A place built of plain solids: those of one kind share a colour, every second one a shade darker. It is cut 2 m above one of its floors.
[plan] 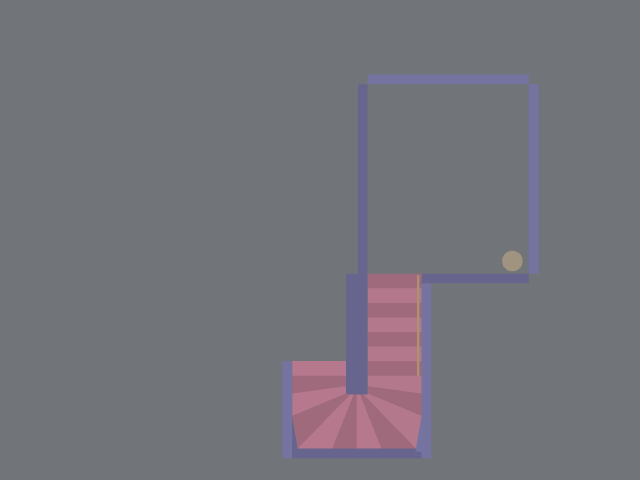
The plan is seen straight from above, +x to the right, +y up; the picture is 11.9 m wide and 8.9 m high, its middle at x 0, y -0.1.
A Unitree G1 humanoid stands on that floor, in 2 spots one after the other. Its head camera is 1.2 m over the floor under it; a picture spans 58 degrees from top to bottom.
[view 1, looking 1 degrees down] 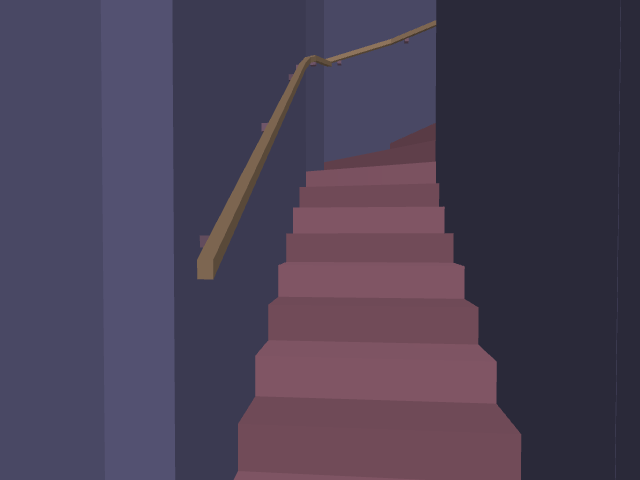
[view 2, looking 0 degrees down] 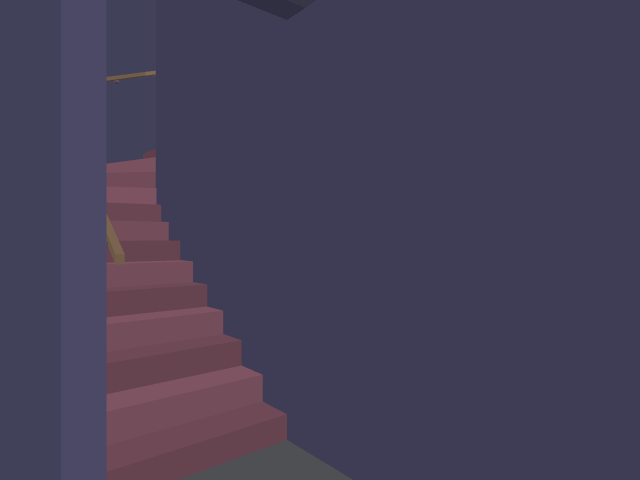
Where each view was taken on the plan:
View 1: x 1.45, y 0.27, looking -85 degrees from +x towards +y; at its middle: tread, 2.63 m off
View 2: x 2.40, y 1.39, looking -130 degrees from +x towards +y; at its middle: wall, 2.36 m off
